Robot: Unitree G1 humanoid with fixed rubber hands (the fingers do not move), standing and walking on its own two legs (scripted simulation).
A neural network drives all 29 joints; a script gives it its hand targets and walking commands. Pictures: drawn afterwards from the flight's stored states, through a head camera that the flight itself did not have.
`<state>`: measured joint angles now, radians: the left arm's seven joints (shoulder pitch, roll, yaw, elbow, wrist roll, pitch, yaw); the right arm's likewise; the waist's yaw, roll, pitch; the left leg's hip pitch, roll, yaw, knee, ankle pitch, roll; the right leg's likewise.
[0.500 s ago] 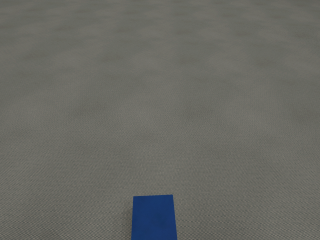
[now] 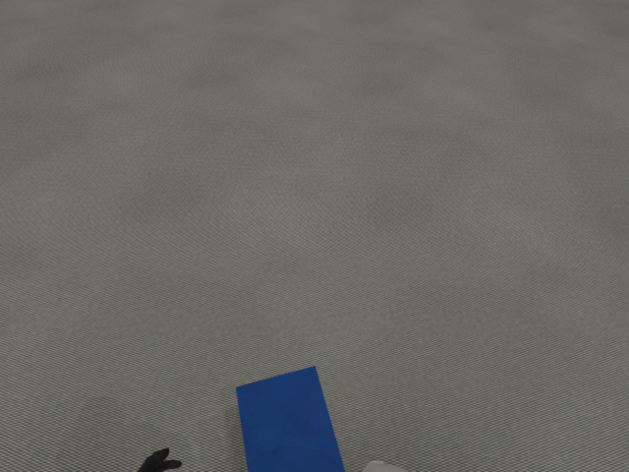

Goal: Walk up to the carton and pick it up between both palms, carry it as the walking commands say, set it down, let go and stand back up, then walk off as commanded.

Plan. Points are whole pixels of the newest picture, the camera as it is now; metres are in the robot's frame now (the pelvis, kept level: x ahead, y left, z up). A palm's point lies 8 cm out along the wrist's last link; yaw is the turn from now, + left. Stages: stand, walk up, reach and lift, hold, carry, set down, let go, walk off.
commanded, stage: stand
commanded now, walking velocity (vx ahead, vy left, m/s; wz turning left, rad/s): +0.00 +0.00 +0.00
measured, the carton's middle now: (288, 434) +0.32 +0.05 -0.70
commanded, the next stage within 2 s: walk off in 0.48 s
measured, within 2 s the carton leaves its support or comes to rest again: neither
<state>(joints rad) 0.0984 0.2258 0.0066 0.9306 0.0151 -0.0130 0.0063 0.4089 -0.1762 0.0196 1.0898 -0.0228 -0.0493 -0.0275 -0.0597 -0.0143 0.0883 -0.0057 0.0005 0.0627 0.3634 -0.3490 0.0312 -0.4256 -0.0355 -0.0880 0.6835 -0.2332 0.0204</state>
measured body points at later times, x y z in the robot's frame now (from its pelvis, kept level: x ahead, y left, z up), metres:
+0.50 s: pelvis +0.07 +0.01 +0.00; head +0.07 +0.01 +0.45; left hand +0.06 +0.23 -0.16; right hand +0.08 -0.22 -0.15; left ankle +0.04 +0.12 -0.74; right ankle +0.09 -0.10 -0.74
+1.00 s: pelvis +0.16 -0.02 -0.01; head +0.17 -0.04 +0.44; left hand +0.21 +0.22 -0.15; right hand +0.05 -0.25 -0.17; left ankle +0.05 +0.11 -0.73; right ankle +0.18 -0.11 -0.74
